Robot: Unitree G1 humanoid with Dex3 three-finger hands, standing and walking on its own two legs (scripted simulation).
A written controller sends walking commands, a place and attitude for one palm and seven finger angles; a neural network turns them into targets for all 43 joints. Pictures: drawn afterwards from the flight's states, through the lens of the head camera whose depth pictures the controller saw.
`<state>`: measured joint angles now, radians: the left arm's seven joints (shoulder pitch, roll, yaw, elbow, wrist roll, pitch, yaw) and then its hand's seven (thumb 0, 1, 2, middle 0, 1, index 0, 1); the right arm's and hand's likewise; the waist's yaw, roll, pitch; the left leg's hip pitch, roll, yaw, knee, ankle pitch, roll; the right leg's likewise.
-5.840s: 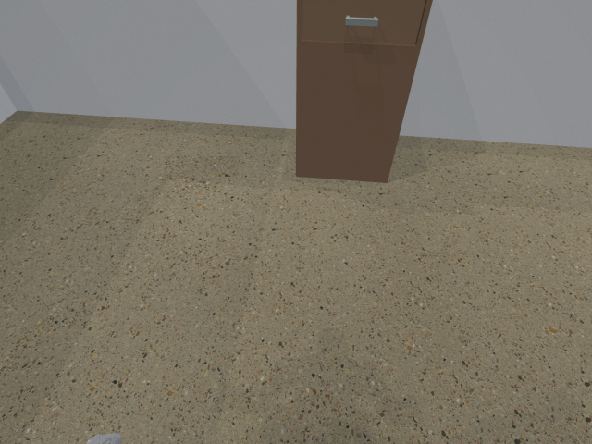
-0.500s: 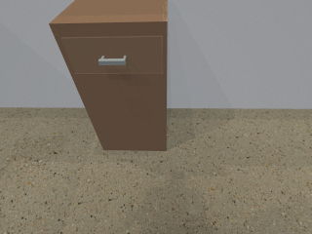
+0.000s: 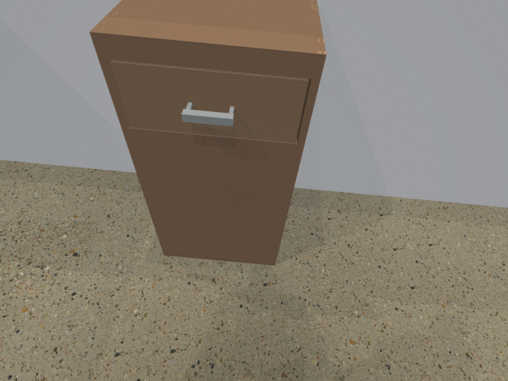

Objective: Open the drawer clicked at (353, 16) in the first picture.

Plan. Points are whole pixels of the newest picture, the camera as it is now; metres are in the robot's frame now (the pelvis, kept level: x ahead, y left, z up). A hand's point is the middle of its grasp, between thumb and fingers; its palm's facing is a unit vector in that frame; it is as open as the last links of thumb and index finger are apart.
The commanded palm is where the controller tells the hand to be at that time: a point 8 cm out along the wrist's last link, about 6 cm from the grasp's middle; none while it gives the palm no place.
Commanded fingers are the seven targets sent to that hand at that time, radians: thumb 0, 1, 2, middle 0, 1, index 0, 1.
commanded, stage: take the last steps up to it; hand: left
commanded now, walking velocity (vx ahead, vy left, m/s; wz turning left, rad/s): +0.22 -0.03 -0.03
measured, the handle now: (209, 112) +0.67 +0.17 +0.03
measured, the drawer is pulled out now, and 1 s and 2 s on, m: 0.00 0.00 0.00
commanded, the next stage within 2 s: come to a stop and stand still in 0.20 s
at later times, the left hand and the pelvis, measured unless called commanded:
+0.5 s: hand (192, 327) +0.24 +0.13 -0.16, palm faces +0.02 -0.98 -0.21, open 7.2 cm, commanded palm none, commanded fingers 0.00 0.90 0.90 -0.20 -0.30 -0.20 -0.30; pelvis +0.14 -0.03 +0.00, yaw +0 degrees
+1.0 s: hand out of the picture +0.13 +0.21 -0.17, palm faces +0.04 -0.98 -0.21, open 7.3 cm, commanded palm none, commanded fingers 0.00 0.90 0.90 -0.20 -0.30 -0.20 -0.30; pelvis +0.12 +0.01 +0.01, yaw -1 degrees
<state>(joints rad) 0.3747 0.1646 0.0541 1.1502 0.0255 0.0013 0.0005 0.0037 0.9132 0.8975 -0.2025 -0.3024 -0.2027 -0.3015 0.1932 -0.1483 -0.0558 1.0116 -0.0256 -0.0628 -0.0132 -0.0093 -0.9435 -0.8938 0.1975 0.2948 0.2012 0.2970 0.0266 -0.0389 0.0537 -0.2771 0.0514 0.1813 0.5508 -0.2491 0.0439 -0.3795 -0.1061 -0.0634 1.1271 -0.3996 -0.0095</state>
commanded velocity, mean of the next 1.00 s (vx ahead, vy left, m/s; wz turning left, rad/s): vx -0.03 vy -0.03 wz -0.01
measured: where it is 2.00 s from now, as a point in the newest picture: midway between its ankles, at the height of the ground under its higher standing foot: outside the picture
